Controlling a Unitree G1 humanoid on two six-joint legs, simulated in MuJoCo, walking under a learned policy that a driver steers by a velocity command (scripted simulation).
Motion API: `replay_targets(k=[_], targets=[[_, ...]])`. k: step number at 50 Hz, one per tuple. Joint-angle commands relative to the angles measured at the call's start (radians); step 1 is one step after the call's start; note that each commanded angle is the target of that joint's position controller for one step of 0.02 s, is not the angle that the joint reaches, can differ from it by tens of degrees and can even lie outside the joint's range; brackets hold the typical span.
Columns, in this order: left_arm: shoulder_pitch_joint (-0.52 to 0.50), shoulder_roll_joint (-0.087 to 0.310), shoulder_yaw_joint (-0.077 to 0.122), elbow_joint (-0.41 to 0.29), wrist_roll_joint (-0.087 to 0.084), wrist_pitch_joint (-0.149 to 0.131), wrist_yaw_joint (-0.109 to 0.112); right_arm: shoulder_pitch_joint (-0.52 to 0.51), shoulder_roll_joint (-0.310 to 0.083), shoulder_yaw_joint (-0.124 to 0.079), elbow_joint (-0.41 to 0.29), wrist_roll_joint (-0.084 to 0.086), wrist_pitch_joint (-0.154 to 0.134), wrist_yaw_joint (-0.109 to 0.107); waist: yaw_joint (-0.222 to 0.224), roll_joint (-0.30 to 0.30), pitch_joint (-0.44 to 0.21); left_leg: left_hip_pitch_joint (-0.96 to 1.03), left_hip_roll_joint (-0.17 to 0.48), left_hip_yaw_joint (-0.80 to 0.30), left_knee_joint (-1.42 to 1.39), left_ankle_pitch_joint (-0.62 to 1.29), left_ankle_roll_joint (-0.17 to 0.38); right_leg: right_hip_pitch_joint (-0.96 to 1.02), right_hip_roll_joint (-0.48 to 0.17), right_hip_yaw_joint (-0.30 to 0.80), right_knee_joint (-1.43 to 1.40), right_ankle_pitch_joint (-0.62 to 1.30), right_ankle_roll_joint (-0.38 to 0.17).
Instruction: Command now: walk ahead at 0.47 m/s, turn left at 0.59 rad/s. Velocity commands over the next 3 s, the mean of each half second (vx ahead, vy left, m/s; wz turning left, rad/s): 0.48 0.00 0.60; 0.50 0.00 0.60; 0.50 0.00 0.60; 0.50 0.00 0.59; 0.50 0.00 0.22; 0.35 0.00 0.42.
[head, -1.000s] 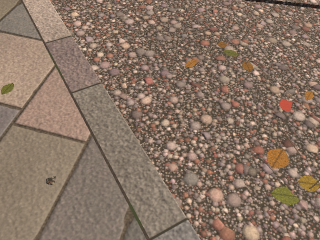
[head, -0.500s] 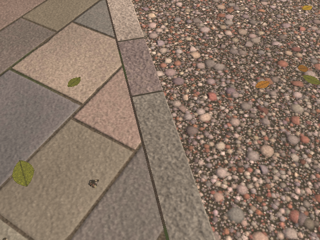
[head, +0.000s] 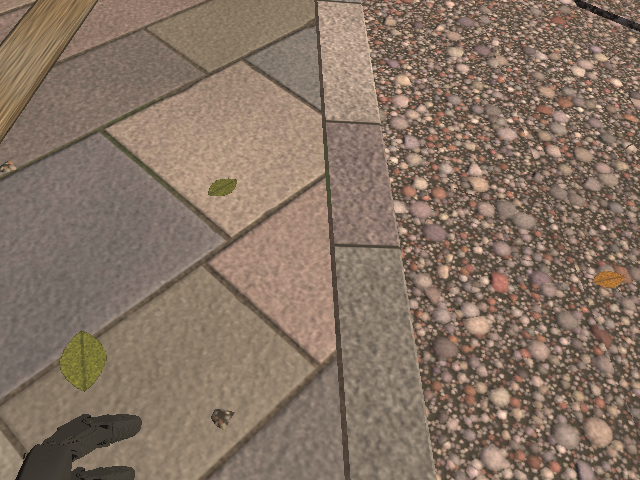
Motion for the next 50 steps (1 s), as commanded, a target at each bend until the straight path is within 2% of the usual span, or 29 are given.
replay_targets(k=[1, 3, 4, 5, 6, 7, 8, 9, 10, 11, 12, 14, 16, 21, 25, 27, 28, 29, 30, 31, 32, 33, 34, 35, 36, 37, 40, 45, 50], targets=[[-0.185, 0.062, 0.006, -0.124, -0.005, -0.032, -0.01, 0.022, -0.198, -0.054, -0.035, 0.009, 0.0, -0.011, 0.001, 0.195, 0.086, -0.044, 0.215, -0.186, -0.032, 0.266, 0.128, -0.003, 0.02, -0.009, -0.066, -0.008, -0.013], [-0.118, 0.092, 0.016, -0.111, -0.005, -0.038, -0.008, -0.004, -0.209, -0.06, -0.039, 0.006, 0.008, -0.013, 0.037, 0.225, 0.065, -0.045, 0.226, -0.203, 0.018, 0.387, 0.112, 0.101, 0.027, -0.019, -0.073, -0.067, -0.035], [-0.036, 0.116, 0.028, -0.092, -0.002, -0.041, -0.001, -0.027, -0.207, -0.06, -0.048, 0.003, 0.011, -0.011, 0.078, 0.239, 0.022, -0.055, 0.206, -0.196, 0.092, 0.534, 0.098, 0.216, 0.045, -0.039, -0.086, -0.094, -0.056], [0.105, 0.155, 0.048, -0.057, 0.002, -0.043, 0.01, -0.054, -0.194, -0.054, -0.063, -0.003, 0.012, -0.007, 0.149, 0.222, -0.076, -0.099, 0.146, -0.155, 0.252, 0.637, 0.066, 0.419, 0.03, -0.04, -0.104, -0.069, -0.09], [0.296, 0.206, 0.059, -0.034, 0.021, -0.041, 0.019, -0.074, -0.159, -0.039, -0.096, -0.02, 0.013, -0.002, 0.227, 0.145, -0.263, -0.269, 0.084, -0.129, 0.526, 0.479, 0.035, 0.757, -0.122, 0.109, -0.046, -0.13, -0.151], [0.387, 0.273, 0.072, -0.007, 0.033, -0.029, 0.019, 0.07, -0.031, -0.008, -0.122, 0.001, -0.002, 0.0, 0.155, -0.236, -0.442, -0.636, -0.077, -0.038, 0.893, -0.187, -0.037, 1.104, -0.391, 0.602, -0.151, -0.353, -0.301], [0.36, 0.181, 0.048, -0.011, 0.017, -0.027, 0.015, 0.087, -0.129, -0.022, -0.097, 0.03, -0.012, 0.001, 0.154, -0.26, -0.408, -0.747, -0.011, -0.075, 1.05, -0.236, -0.039, 1.062, -0.416, 0.762, -0.255, -0.506, -0.308], [0.294, 0.108, 0.03, -0.021, 0.011, -0.02, 0.024, -0.028, -0.194, -0.04, -0.107, 0.038, -0.012, 0.004, 0.169, -0.154, -0.229, -0.794, 0.037, -0.042, 1.074, -0.159, -0.039, 0.912, -0.374, 0.575, -0.271, -0.491, -0.27], [0.248, 0.09, 0.025, -0.018, 0.014, -0.014, 0.029, -0.107, -0.202, -0.041, -0.118, 0.026, -0.012, 0.003, 0.158, -0.042, -0.128, -0.758, 0.084, -0.002, 1.042, -0.082, -0.036, 0.754, -0.332, 0.411, -0.28, -0.365, -0.245], [0.22, 0.077, 0.022, -0.006, 0.024, -0.011, 0.031, -0.157, -0.189, -0.044, -0.13, 0.009, -0.013, 0.005, 0.139, -0.01, -0.068, -0.718, 0.111, 0.008, 0.995, -0.039, -0.03, 0.628, -0.295, 0.316, -0.302, -0.252, -0.234], [0.203, 0.06, 0.016, 0.002, 0.036, -0.014, 0.032, -0.158, -0.17, -0.046, -0.133, 0.008, -0.006, 0.01, 0.112, -0.024, -0.047, -0.668, 0.137, 0.006, 0.962, -0.015, -0.021, 0.555, -0.265, 0.235, -0.326, -0.186, -0.225], [0.192, 0.062, 0.019, 0.019, 0.027, -0.025, 0.032, -0.16, -0.119, -0.038, -0.146, 0.016, 0.011, 0.018, 0.092, -0.044, -0.02, -0.645, 0.157, 0.025, 0.907, -0.007, -0.018, 0.489, -0.26, 0.148, -0.381, -0.139, -0.239], [0.19, 0.088, 0.027, 0.036, 0.016, -0.034, 0.032, -0.21, -0.099, -0.03, -0.177, 0.011, 0.021, 0.021, 0.088, -0.022, 0.019, -0.686, 0.17, 0.036, 0.823, 0.022, -0.025, 0.462, -0.276, 0.085, -0.422, -0.085, -0.255], [0.199, 0.141, 0.039, 0.046, 0.012, -0.024, 0.037, -0.33, -0.095, -0.014, -0.217, 0.005, 0.007, 0.058, 0.119, 0.005, 0.039, -0.648, 0.15, 0.104, 0.536, 0.301, -0.025, 0.48, -0.23, -0.121, -0.436, 0.029, -0.221], [0.268, 0.188, 0.049, 0.067, -0.007, -0.002, 0.041, -0.444, -0.11, -0.014, -0.266, 0.007, 0.008, 0.081, 0.152, 0.013, 0.066, -0.631, 0.118, 0.159, 0.387, 0.315, 0.001, 0.591, -0.255, -0.189, -0.406, 0.075, -0.182], [0.279, 0.218, 0.056, 0.071, -0.017, 0.014, 0.045, -0.437, -0.142, -0.028, -0.282, 0.001, 0.012, 0.086, 0.127, -0.005, 0.044, -0.576, 0.07, 0.202, 0.355, 0.225, 0.032, 0.656, -0.266, -0.223, -0.311, 0.307, -0.162], [0.279, 0.234, 0.06, 0.07, -0.022, 0.024, 0.047, -0.388, -0.169, -0.043, -0.276, -0.002, 0.016, 0.085, 0.092, -0.02, 0.003, -0.495, 0.03, 0.232, 0.35, 0.175, 0.053, 0.672, -0.263, -0.243, -0.207, 0.468, -0.15], [0.268, 0.235, 0.059, 0.066, -0.026, 0.034, 0.051, -0.261, -0.205, -0.066, -0.246, 0.0, 0.02, 0.083, 0.014, -0.013, -0.063, -0.325, -0.02, 0.261, 0.306, 0.187, 0.084, 0.638, -0.241, -0.275, -0.026, 0.566, -0.129], [0.285, 0.2, 0.044, 0.06, -0.013, 0.036, 0.056, -0.076, -0.271, -0.104, -0.192, 0.005, 0.029, 0.068, -0.07, 0.025, -0.154, -0.039, -0.042, 0.223, 0.286, 0.207, 0.123, 0.48, -0.205, -0.289, 0.231, 0.471, -0.091], [0.367, 0.07, 0.001, 0.012, 0.04, 0.025, 0.049, -0.033, -0.396, -0.129, -0.185, 0.017, 0.033, 0.049, 0.004, 0.307, -0.231, 0.305, 0.222, -0.243, 0.255, 0.141, 0.263, 0.058, -0.076, -0.281, 0.624, -0.318, -0.026], [0.318, 0.076, -0.014, -0.023, 0.02, -0.011, 0.038, -0.041, -0.377, -0.111, -0.236, 0.014, 0.014, 0.058, -0.002, 0.3, -0.421, 0.418, 0.357, -0.713, 0.044, -0.107, 0.396, -0.13, 0.05, -0.035, 0.827, -0.642, -0.016], [0.199, 0.167, 0.009, -0.046, -0.023, -0.035, 0.028, -0.063, -0.298, -0.086, -0.23, 0.001, -0.005, 0.068, -0.042, 0.177, -0.312, 0.354, 0.338, -0.612, -0.009, -0.102, 0.326, -0.231, -0.008, 0.033, 0.846, -0.554, -0.04], [0.171, 0.152, 0.002, -0.059, -0.031, -0.049, 0.026, -0.101, -0.269, -0.076, -0.225, -0.002, -0.016, 0.067, -0.012, 0.146, -0.201, 0.222, 0.301, -0.486, -0.006, -0.042, 0.292, -0.232, -0.048, 0.024, 0.775, -0.471, -0.06], [0.177, 0.143, 0.001, -0.045, -0.008, -0.052, 0.033, -0.173, -0.236, -0.064, -0.232, -0.003, -0.019, 0.065, 0.037, 0.076, -0.13, 0.071, 0.261, -0.38, -0.004, 0.072, 0.261, -0.167, -0.087, 0.028, 0.684, -0.41, -0.056], [0.196, 0.153, 0.008, -0.035, 0.009, -0.045, 0.036, -0.227, -0.208, -0.053, -0.246, -0.013, -0.02, 0.06, 0.077, 0.093, -0.101, -0.041, 0.229, -0.303, -0.016, 0.178, 0.247, -0.086, -0.114, 0.037, 0.612, -0.368, -0.05], [0.211, 0.154, 0.011, -0.03, 0.014, -0.033, 0.034, -0.257, -0.2, -0.047, -0.259, -0.021, -0.02, 0.055, 0.1, 0.111, -0.086, -0.112, 0.207, -0.271, -0.037, 0.228, 0.244, -0.033, -0.12, 0.035, 0.582, -0.344, -0.041], [0.194, 0.115, 0.003, -0.034, 0.032, -0.007, 0.035, -0.247, -0.217, -0.052, -0.251, -0.015, -0.025, 0.037, 0.11, 0.092, -0.057, -0.226, 0.171, -0.177, -0.065, 0.355, 0.252, 0.007, -0.097, 0.004, 0.451, -0.259, 0.006], [0.006, 0.068, -0.019, -0.086, 0.024, -0.008, 0.028, -0.174, -0.24, -0.061, -0.212, -0.005, -0.018, 0.017, 0.041, 0.115, 0.006, -0.291, 0.106, -0.109, -0.056, 0.231, 0.186, 0.07, -0.028, -0.003, 0.088, 0.035, 0.036], [-0.036, 0.114, -0.002, -0.114, 0.01, -0.024, 0.012, -0.118, -0.226, -0.061, -0.174, 0.004, -0.008, 0.014, 0.032, 0.145, 0.01, -0.205, 0.152, -0.224, 0.054, 0.148, 0.159, 0.122, -0.006, 0.038, -0.035, 0.003, 0.002]])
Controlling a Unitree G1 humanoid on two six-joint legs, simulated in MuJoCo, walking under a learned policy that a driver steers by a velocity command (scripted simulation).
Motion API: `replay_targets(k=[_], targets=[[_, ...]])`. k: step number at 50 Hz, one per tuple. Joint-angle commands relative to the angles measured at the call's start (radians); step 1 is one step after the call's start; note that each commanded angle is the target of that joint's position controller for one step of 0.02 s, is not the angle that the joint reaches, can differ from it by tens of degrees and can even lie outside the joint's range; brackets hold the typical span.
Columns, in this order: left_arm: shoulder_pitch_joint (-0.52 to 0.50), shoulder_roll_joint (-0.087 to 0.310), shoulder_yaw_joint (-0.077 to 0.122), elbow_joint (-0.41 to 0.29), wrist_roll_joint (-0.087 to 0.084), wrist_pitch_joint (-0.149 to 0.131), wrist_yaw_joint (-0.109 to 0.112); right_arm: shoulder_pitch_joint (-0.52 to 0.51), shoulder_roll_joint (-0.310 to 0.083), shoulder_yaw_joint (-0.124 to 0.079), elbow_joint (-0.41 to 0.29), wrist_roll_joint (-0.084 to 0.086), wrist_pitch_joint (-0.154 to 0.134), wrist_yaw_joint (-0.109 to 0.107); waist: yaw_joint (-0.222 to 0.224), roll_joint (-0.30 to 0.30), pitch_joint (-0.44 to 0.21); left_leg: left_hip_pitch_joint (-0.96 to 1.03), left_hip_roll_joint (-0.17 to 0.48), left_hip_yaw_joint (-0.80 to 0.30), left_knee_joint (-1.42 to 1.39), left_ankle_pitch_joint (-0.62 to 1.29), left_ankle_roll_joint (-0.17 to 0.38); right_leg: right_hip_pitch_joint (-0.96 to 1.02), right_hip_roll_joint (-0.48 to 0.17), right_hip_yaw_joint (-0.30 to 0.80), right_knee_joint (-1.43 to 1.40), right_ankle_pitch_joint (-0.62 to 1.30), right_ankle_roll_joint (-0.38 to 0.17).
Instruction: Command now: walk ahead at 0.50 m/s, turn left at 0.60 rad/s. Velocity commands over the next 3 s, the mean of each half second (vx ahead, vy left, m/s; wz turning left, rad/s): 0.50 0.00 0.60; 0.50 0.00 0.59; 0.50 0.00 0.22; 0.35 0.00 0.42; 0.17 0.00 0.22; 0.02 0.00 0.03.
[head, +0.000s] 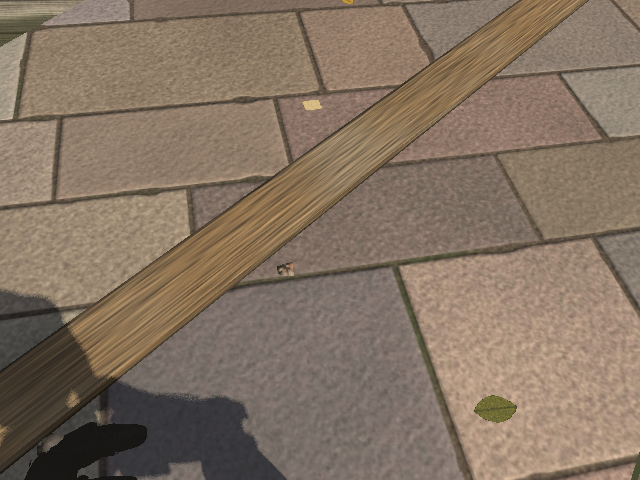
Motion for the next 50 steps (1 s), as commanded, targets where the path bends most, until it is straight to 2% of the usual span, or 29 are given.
replay_targets(k=[1, 3, 4, 5, 6, 7, 8, 9, 10, 12, 16, 20, 24, 25, 27, 28, 29, 30, 31, 32, 33, 34, 35, 36, 39, 41, 44, 47, 50], targets=[[-0.053, 0.12, 0.039, -0.078, -0.007, -0.025, -0.006, 0.003, -0.156, -0.046, -0.043, 0.003, -0.003, -0.009, 0.035, 0.159, -0.013, -0.064, 0.249, -0.238, -0.038, 0.14, 0.133, 0.13, 0.024, -0.007, -0.038, -0.061, -0.027], [0.062, 0.14, 0.057, -0.048, -0.005, -0.034, -0.001, -0.01, -0.132, -0.04, -0.044, 0.0, 0.007, -0.008, 0.094, 0.182, -0.049, -0.065, 0.217, -0.248, 0.061, 0.195, 0.102, 0.282, 0.037, -0.043, -0.085, -0.12, -0.066], [0.178, 0.175, 0.072, -0.031, 0.009, -0.041, 0.005, -0.009, -0.081, -0.02, -0.053, -0.006, 0.006, -0.005, 0.148, 0.148, -0.148, -0.121, 0.16, -0.196, 0.245, 0.197, 0.065, 0.483, -0.039, 0.016, -0.075, -0.133, -0.112], [0.314, 0.257, 0.091, -0.019, 0.03, -0.04, 0.014, 0.075, -0.02, 0.0, -0.075, 0.001, 0.002, -0.004, 0.154, -0.058, -0.311, -0.389, 0.045, -0.068, 0.583, -0.028, -0.011, 0.842, -0.265, 0.335, -0.104, -0.264, -0.231], [0.368, 0.257, 0.096, 0.011, 0.012, -0.027, 0.002, 0.133, -0.048, 0.004, -0.092, 0.021, -0.006, -0.007, 0.135, -0.294, -0.363, -0.628, 0.027, -0.023, 0.823, -0.299, -0.044, 0.954, -0.393, 0.732, -0.239, -0.56, -0.323], [0.317, 0.165, 0.073, -0.008, -0.003, -0.022, 0.003, 0.071, -0.141, -0.019, -0.073, 0.028, -0.002, -0.008, 0.155, -0.147, -0.23, -0.705, 0.087, -0.046, 0.919, -0.221, -0.056, 0.857, -0.367, 0.664, -0.279, -0.695, -0.289], [0.271, 0.128, 0.062, -0.015, 0.0, -0.013, 0.009, -0.02, -0.167, -0.027, -0.086, 0.016, 0.003, -0.008, 0.159, -0.069, -0.132, -0.702, 0.122, -0.006, 0.926, -0.141, -0.059, 0.736, -0.33, 0.499, -0.279, -0.604, -0.25], [0.228, 0.108, 0.054, -0.014, 0.008, -0.008, 0.013, -0.067, -0.157, -0.028, -0.096, 0.004, 0.005, -0.007, 0.141, -0.026, -0.069, -0.667, 0.153, 0.009, 0.885, -0.078, -0.059, 0.618, -0.285, 0.37, -0.294, -0.461, -0.234], [0.206, 0.086, 0.047, -0.007, 0.014, -0.008, 0.016, -0.085, -0.139, -0.03, -0.1, 0.0, 0.007, -0.003, 0.122, -0.034, -0.035, -0.634, 0.182, 0.006, 0.838, -0.036, -0.056, 0.546, -0.249, 0.276, -0.313, -0.354, -0.225], [0.202, 0.076, 0.046, 0.007, 0.012, -0.016, 0.021, -0.07, -0.097, -0.025, -0.1, 0.01, 0.017, 0.005, 0.103, -0.066, -0.029, -0.578, 0.209, 0.029, 0.786, 0.0, -0.055, 0.49, -0.215, 0.151, -0.355, -0.24, -0.221], [0.23, 0.121, 0.062, 0.041, 0.005, -0.025, 0.024, -0.132, -0.053, -0.01, -0.132, 0.003, 0.023, 0.012, 0.107, -0.024, -0.013, -0.642, 0.226, 0.048, 0.654, 0.098, -0.072, 0.515, -0.23, 0.007, -0.393, -0.039, -0.251], [0.237, 0.146, 0.066, 0.057, 0.002, -0.011, 0.029, -0.232, -0.034, 0.001, -0.149, 0.005, 0.008, 0.037, 0.14, -0.013, 0.01, -0.596, 0.212, 0.111, 0.42, 0.297, -0.066, 0.536, -0.194, -0.149, -0.402, 0.046, -0.219], [0.298, 0.181, 0.073, 0.085, -0.013, 0.01, 0.034, -0.345, -0.024, 0.007, -0.188, 0.009, 0.004, 0.064, 0.173, -0.004, 0.048, -0.563, 0.186, 0.177, 0.266, 0.314, -0.039, 0.616, -0.221, -0.222, -0.386, 0.11, -0.198], [0.302, 0.192, 0.076, 0.089, -0.019, 0.017, 0.034, -0.353, -0.032, 0.004, -0.197, 0.009, 0.004, 0.07, 0.165, -0.01, 0.049, -0.549, 0.175, 0.191, 0.242, 0.281, -0.024, 0.645, -0.23, -0.238, -0.362, 0.184, -0.19], [0.3, 0.225, 0.086, 0.088, -0.028, 0.03, 0.04, -0.318, -0.07, -0.015, -0.201, 0.002, 0.009, 0.074, 0.12, -0.04, 0.003, -0.45, 0.114, 0.241, 0.221, 0.179, 0.016, 0.692, -0.236, -0.275, -0.242, 0.511, -0.172], [0.297, 0.24, 0.09, 0.085, -0.031, 0.039, 0.045, -0.247, -0.102, -0.032, -0.188, 0.0, 0.013, 0.073, 0.072, -0.052, -0.045, -0.35, 0.075, 0.263, 0.214, 0.135, 0.043, 0.696, -0.233, -0.292, -0.121, 0.656, -0.163], [0.281, 0.237, 0.088, 0.078, -0.035, 0.045, 0.051, -0.104, -0.146, -0.059, -0.152, 0.002, 0.017, 0.066, -0.014, -0.036, -0.119, -0.146, 0.038, 0.269, 0.156, 0.178, 0.08, 0.629, -0.213, -0.315, 0.066, 0.676, -0.139], [0.288, 0.202, 0.073, 0.067, -0.02, 0.042, 0.055, 0.074, -0.207, -0.092, -0.104, 0.006, 0.028, 0.048, -0.098, 0.026, -0.205, 0.16, 0.074, 0.163, 0.131, 0.194, 0.125, 0.414, -0.179, -0.315, 0.343, 0.456, -0.101], [0.389, 0.044, 0.021, 0.004, 0.028, 0.021, 0.038, 0.048, -0.329, -0.108, -0.106, 0.017, 0.024, 0.035, 0.036, 0.322, -0.283, 0.515, 0.355, -0.381, 0.096, 0.078, 0.303, -0.061, 0.007, -0.27, 0.715, -0.542, -0.04], [0.297, 0.106, 0.023, -0.014, -0.002, -0.019, 0.025, 0.085, -0.26, -0.084, -0.142, 0.01, 0.005, 0.04, -0.033, 0.227, -0.444, 0.567, 0.438, -0.687, -0.069, -0.1, 0.37, -0.18, 0.059, -0.029, 0.851, -0.646, -0.045], [0.182, 0.168, 0.04, -0.047, -0.042, -0.04, 0.017, 0.054, -0.201, -0.064, -0.126, -0.002, -0.011, 0.045, -0.053, 0.16, -0.297, 0.474, 0.407, -0.544, -0.106, -0.03, 0.306, -0.257, 0.009, -0.005, 0.833, -0.54, -0.065], [0.167, 0.151, 0.033, -0.055, -0.037, -0.052, 0.02, -0.003, -0.179, -0.056, -0.123, 0.0, -0.019, 0.045, -0.007, 0.1, -0.201, 0.324, 0.367, -0.427, -0.109, 0.065, 0.273, -0.225, -0.032, -0.008, 0.741, -0.453, -0.074], [0.171, 0.149, 0.035, -0.042, -0.011, -0.052, 0.026, -0.072, -0.15, -0.046, -0.131, 0.0, -0.021, 0.043, 0.038, 0.06, -0.14, 0.185, 0.327, -0.334, -0.116, 0.174, 0.248, -0.162, -0.061, -0.009, 0.657, -0.409, -0.064], [0.193, 0.158, 0.041, -0.035, 0.002, -0.044, 0.026, -0.116, -0.131, -0.038, -0.144, -0.012, -0.022, 0.039, 0.076, 0.084, -0.116, 0.084, 0.299, -0.276, -0.135, 0.268, 0.241, -0.089, -0.08, -0.002, 0.609, -0.375, -0.055], [0.21, 0.127, 0.037, -0.03, 0.017, -0.011, 0.023, -0.139, -0.135, -0.036, -0.135, -0.012, -0.025, 0.024, 0.111, 0.087, -0.082, -0.077, 0.265, -0.193, -0.174, 0.394, 0.247, -0.014, -0.074, -0.032, 0.501, -0.33, -0.009], [0.145, 0.095, 0.026, -0.051, 0.021, -0.002, 0.024, -0.118, -0.157, -0.042, -0.118, -0.011, -0.023, 0.01, 0.096, 0.087, -0.05, -0.144, 0.23, -0.135, -0.18, 0.4, 0.232, -0.009, -0.054, -0.048, 0.375, -0.225, 0.017], [0.02, 0.061, 0.011, -0.078, 0.016, -0.006, 0.016, -0.08, -0.166, -0.045, -0.094, -0.003, -0.014, -0.001, 0.045, 0.11, -0.027, -0.199, 0.174, -0.087, -0.163, 0.287, 0.176, 0.071, -0.003, -0.057, 0.131, -0.013, 0.023], [-0.041, 0.08, 0.016, -0.099, -0.002, -0.011, 0.008, -0.024, -0.168, -0.047, -0.064, 0.004, -0.008, -0.001, 0.017, 0.126, -0.026, -0.173, 0.197, -0.147, -0.123, 0.195, 0.154, 0.125, 0.027, -0.037, 0.03, 0.038, 0.014], [-0.019, 0.113, 0.032, -0.095, -0.005, -0.019, -0.002, -0.005, -0.144, -0.04, -0.046, 0.004, -0.001, -0.005, 0.031, 0.157, -0.032, -0.064, 0.246, -0.228, -0.033, 0.157, 0.135, 0.132, 0.021, -0.018, -0.022, -0.046, -0.023]])
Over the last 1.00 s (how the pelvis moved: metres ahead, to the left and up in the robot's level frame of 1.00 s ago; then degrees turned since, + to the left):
0.55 0.14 0.00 35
